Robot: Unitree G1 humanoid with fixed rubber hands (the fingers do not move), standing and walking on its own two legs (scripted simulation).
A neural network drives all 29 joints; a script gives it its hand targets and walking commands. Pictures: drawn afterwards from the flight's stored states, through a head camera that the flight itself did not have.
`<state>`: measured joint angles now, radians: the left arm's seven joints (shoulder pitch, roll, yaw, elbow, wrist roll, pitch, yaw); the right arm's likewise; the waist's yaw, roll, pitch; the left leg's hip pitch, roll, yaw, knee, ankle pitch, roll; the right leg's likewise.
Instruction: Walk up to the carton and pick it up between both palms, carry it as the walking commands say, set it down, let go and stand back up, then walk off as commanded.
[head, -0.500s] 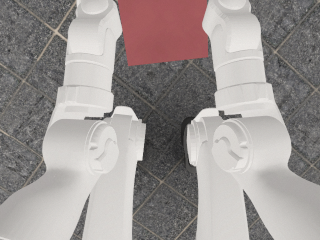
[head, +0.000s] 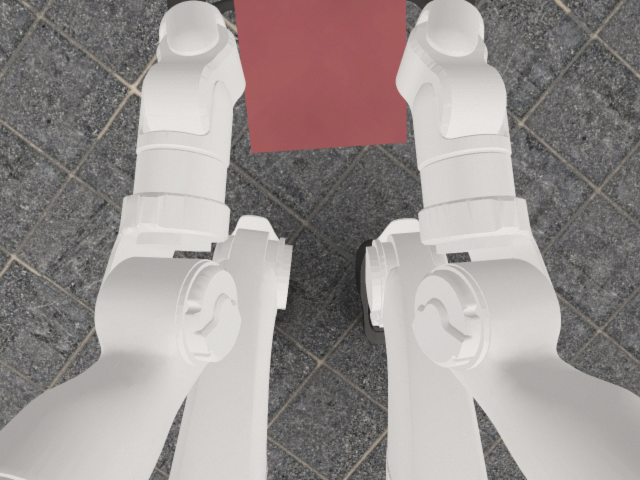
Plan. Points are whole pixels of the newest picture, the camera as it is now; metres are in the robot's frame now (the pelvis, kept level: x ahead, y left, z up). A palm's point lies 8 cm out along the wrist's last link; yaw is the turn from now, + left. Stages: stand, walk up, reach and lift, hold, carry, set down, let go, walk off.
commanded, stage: reach and lift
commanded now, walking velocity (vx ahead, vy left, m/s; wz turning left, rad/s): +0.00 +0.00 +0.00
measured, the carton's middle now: (322, 5) +0.58 +0.01 -0.17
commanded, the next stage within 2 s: none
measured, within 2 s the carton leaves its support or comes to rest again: neither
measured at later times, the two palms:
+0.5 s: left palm (165, 5) +0.51 +0.13 -0.02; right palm out of the picture +0.52 -0.09 -0.02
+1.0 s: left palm out of the picture +0.49 +0.12 +0.04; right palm out of the picture +0.49 -0.09 +0.05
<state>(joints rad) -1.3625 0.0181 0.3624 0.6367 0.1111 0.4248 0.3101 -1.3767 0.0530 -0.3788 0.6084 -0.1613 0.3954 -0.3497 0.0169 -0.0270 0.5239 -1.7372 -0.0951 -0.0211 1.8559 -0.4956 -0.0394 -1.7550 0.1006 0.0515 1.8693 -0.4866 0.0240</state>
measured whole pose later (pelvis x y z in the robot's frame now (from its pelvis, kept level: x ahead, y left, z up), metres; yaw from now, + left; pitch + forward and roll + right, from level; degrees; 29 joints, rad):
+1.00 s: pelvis +0.00 +0.00 +0.10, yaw +0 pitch +11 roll +1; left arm -1.14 -0.04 0.32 0.58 0.09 0.44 0.34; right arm -1.17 0.11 -0.36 0.56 -0.16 0.42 -0.35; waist 0.03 -0.01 0.52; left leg -1.28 -0.09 -0.05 1.53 -0.44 -0.03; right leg -1.30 0.09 0.06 1.53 -0.43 0.01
